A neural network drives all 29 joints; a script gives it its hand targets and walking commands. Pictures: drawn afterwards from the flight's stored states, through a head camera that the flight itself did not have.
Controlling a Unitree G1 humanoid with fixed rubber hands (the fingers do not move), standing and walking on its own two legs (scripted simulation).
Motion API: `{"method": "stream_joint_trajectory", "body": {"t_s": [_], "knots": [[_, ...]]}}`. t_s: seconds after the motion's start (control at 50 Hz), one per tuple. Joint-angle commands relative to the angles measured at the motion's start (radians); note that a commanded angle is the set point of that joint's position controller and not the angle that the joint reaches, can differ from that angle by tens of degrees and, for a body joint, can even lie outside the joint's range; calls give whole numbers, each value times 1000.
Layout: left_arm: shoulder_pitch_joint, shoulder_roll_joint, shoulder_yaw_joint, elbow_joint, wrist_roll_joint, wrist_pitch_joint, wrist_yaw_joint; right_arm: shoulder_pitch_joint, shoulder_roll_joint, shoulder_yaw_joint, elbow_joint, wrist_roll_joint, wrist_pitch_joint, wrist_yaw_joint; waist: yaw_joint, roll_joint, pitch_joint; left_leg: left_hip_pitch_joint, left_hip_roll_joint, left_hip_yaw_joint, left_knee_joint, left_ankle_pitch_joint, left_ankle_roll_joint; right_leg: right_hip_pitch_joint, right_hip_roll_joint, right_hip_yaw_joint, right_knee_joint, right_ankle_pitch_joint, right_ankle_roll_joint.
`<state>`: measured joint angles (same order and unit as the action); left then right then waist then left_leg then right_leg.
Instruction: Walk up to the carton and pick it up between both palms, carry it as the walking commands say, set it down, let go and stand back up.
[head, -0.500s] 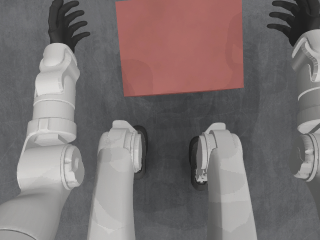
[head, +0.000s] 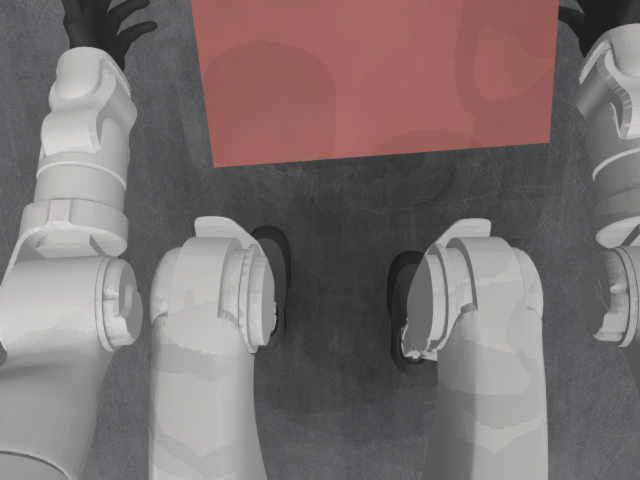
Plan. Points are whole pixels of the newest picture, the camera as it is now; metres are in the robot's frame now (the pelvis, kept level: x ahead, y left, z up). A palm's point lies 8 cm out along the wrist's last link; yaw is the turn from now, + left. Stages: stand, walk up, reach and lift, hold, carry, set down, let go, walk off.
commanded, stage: reach and lift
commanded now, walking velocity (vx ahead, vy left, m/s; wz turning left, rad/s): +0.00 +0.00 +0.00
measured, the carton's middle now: (362, 51) +0.50 -0.01 -0.23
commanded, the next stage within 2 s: none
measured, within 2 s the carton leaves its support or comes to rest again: leaves its support in 1.64 s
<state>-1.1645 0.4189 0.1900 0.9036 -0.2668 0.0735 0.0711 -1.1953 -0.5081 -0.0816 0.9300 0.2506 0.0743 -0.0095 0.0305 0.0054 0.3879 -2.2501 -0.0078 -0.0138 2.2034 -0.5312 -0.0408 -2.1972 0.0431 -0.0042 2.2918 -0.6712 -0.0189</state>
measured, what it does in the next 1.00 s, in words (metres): stands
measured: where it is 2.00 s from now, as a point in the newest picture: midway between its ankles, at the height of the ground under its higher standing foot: (337, 319)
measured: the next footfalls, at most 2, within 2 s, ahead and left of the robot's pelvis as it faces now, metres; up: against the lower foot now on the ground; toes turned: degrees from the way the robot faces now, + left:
none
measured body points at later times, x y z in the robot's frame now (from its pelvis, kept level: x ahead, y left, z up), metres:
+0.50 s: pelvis -0.01 +0.00 -0.01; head +0.34 +0.00 +0.27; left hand +0.51 +0.23 -0.17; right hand +0.53 -0.23 -0.17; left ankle +0.13 +0.13 -0.32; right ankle +0.09 -0.11 -0.32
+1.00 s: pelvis +0.00 +0.00 +0.00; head +0.35 -0.02 +0.28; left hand +0.52 +0.19 -0.16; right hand +0.52 -0.19 -0.18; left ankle +0.13 +0.13 -0.32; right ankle +0.09 -0.11 -0.32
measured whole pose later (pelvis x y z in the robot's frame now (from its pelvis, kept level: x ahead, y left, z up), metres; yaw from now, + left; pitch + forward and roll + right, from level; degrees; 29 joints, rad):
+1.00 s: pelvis +0.00 +0.00 +0.00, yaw +0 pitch +38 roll +2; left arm -1.28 0.33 0.06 1.09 -0.31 0.01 0.12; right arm -1.27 -0.40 0.00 1.06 0.25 0.02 -0.07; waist 0.03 0.02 0.26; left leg -2.33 -0.03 -0.02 2.17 -0.50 -0.05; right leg -2.29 0.04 0.00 2.25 -0.62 -0.01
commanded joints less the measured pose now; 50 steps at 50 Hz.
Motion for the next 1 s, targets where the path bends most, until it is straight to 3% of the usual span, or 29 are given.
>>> {"method": "stream_joint_trajectory", "body": {"t_s": [0.0,0.06,0.08,0.1,0.12,0.16,0.22,0.24,0.26,0.28,0.36,0.38,0.42,0.46,0.5,0.52,0.54,0.6,0.64,0.66,0.74,0.76,0.82,0.88,0.9,0.92,0.94,0.96,0.98], "knots": [[-200,46,0,-68,-41,-19,2,-279,-213,-29,-77,-17,-25,-9,-50,-31,-1447,700,-5,52,-96,367,12,586,-32,16,-265,398,47],[-279,85,-86,-265,-106,-4,27,-305,-246,-24,-184,33,-14,-16,-130,-44,-1774,894,7,47,-62,402,-1,766,-33,-8,-257,463,37],[-277,87,-63,-215,-114,22,29,-396,-248,-17,-232,37,-9,-13,-73,-84,-1720,856,5,45,-91,346,0,750,-35,-22,-262,397,38],[-283,22,-81,-113,-91,28,26,-322,-211,-45,-35,-29,10,-9,-131,-78,-1464,757,-16,59,-81,356,-6,615,-31,-26,-265,410,44],[-266,53,-35,-115,-63,12,31,-352,-208,-12,-116,4,-5,-7,-42,-39,-1492,775,-8,71,-57,394,-13,635,-29,5,-255,429,56],[-252,87,-37,-169,-60,2,32,-390,-239,-31,-191,13,-17,-12,-47,-30,-1546,816,-4,60,-73,379,8,637,-35,-8,-249,392,40],[-323,46,-86,-163,-92,16,29,-335,-190,-9,-51,17,-7,1,-120,-84,-1458,753,0,56,-75,303,1,636,-44,-9,-264,351,34],[-323,11,-79,-184,-73,7,28,-312,-208,-19,-57,10,-11,-2,-90,2,-1426,754,-13,84,-89,302,-11,577,-37,5,-278,319,27],[-262,51,-60,-174,-55,-2,28,-306,-160,-7,-67,39,-18,1,-39,-18,-1374,732,0,62,-107,275,17,540,-39,-8,-253,302,27],[-241,7,-59,1,-36,10,28,-291,-146,-30,49,9,-5,-1,-52,16,-1277,739,-7,52,-108,297,2,457,-43,-9,-267,279,30],[-316,33,-49,-149,-35,-21,39,-368,-245,-76,-65,-7,-51,-6,-92,5,-1373,755,-15,59,-97,297,2,490,-47,-14,-264,315,26],[-284,-9,-59,-26,-41,-14,40,-347,-241,-77,15,-20,-49,-11,-110,-11,-1289,685,-14,45,-96,293,1,408,-44,-21,-254,284,23],[-270,16,-48,21,-19,-18,29,-362,-135,-1,24,2,-37,3,-24,-7,-1173,671,-12,73,-93,298,-3,389,-53,3,-293,273,46],[-297,-26,-64,-83,-36,-25,24,-323,-119,14,47,9,-52,-3,-71,-30,-1306,649,-14,58,-99,319,3,476,-48,11,-277,342,25],[-239,-43,-60,78,-26,-26,25,-286,-79,2,158,-13,-47,2,-66,-60,-1133,544,-23,60,-122,249,7,408,-48,-3,-298,295,37],[-200,-4,-12,68,8,-36,30,-286,-62,20,88,0,-55,-8,-18,-68,-1211,584,-23,71,-96,298,7,458,-43,19,-308,331,50],[-244,-59,-65,-6,-19,-57,25,-345,-53,4,-18,-2,-70,-11,-25,-39,-1208,533,-26,49,-118,323,15,396,-40,21,-295,369,35],[-248,-40,-45,40,-19,-55,32,-292,-64,-9,120,-15,-52,-18,-37,-5,-1192,582,-29,57,-132,324,-4,363,-42,6,-295,338,37],[-266,-104,-111,12,-61,-52,30,-347,-66,5,34,-8,-69,-37,-98,-77,-1276,580,-19,45,-112,307,10,489,-41,14,-305,370,39],[-244,-78,-82,76,-50,-57,37,-321,-60,33,54,4,-73,-38,-41,-74,-1253,599,-21,55,-99,329,5,421,-42,26,-305,343,48],[-236,-80,-71,79,-46,-76,40,-367,7,65,17,26,-71,-38,-23,-98,-1290,556,-31,79,-119,274,12,516,-33,23,-325,328,52],[-294,-128,-98,55,-66,-74,36,-288,33,96,96,0,-68,-36,-60,-110,-1209,510,-24,69,-125,243,10,462,-26,30,-339,308,39],[-240,-129,-109,85,-46,-85,40,-329,74,106,64,28,-61,-41,9,-39,-1302,540,-24,69,-132,323,15,511,-28,43,-304,402,43],[-233,-184,-130,105,-64,-88,45,-347,45,88,44,7,-76,-56,-48,-100,-1273,544,-36,58,-136,336,13,485,-17,29,-318,401,47],[-245,-77,-77,62,-34,-90,56,-346,19,55,36,4,-66,-69,-5,-47,-1290,529,-33,78,-132,298,10,501,-22,45,-328,355,42],[-226,-149,-135,88,-55,-87,54,-359,24,43,-3,-19,-72,-69,-62,-107,-1276,541,-36,39,-159,288,28,466,-16,8,-317,346,44],[-250,-138,-117,92,-18,-89,53,-362,99,84,34,-2,-73,-54,-9,-41,-1216,489,-34,72,-145,298,9,457,-14,47,-341,382,39],[-251,-204,-100,97,-48,-88,36,-365,126,117,9,-15,-69,-50,-9,-113,-1227,451,-49,72,-142,301,18,477,-19,45,-354,379,45],[-253,-203,-119,88,-44,-95,40,-360,148,113,52,11,-73,-45,17,-77,-1238,486,-46,64,-161,319,20,459,-20,37,-330,387,53]]}}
